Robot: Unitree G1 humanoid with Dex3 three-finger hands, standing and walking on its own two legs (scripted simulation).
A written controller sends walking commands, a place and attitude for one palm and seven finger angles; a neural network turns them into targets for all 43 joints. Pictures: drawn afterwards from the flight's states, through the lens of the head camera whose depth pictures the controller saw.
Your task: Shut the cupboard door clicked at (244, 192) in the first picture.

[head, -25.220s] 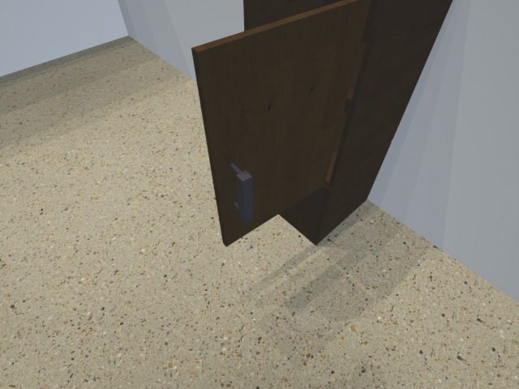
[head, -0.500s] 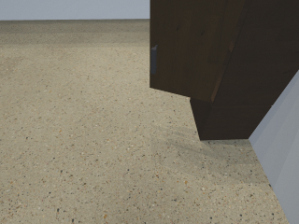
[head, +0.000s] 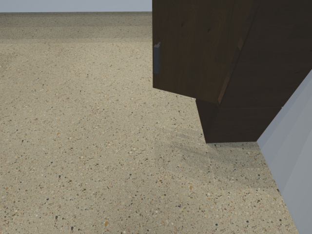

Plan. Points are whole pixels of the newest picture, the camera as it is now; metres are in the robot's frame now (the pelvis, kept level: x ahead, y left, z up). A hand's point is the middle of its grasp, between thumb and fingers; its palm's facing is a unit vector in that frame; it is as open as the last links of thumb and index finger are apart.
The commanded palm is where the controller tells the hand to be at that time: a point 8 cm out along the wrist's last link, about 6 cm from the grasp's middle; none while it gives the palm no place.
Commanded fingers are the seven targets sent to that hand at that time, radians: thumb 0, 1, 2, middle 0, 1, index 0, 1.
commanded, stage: look to check the result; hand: left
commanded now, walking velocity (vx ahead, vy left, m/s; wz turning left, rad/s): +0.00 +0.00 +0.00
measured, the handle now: (157, 57) +0.97 +0.03 -0.10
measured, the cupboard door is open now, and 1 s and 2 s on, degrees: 68 68 68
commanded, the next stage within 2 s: walk to a spot facing it in 0.30 s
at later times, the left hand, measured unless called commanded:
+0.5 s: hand out of the picture +0.02 +0.17 -0.18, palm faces +0.02 -0.98 -0.21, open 7.4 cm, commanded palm none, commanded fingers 0.00 0.90 0.90 -0.20 -0.30 -0.20 -0.30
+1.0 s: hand out of the picture +0.09 +0.25 -0.16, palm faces +0.25 -0.94 -0.23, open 7.4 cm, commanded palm none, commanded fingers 0.00 0.90 0.90 -0.20 -0.30 -0.20 -0.30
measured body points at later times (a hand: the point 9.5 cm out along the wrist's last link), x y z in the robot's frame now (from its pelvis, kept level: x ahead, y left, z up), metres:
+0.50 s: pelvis +0.02 -0.01 +0.00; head +0.03 -0.01 +0.45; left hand +0.02 +0.22 -0.16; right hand +0.04 -0.24 -0.16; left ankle +0.05 +0.11 -0.74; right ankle -0.07 -0.11 -0.74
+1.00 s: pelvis +0.04 +0.02 +0.00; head +0.09 +0.04 +0.45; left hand +0.07 +0.30 -0.14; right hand +0.11 -0.21 -0.15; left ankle +0.05 +0.10 -0.74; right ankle +0.09 -0.13 -0.68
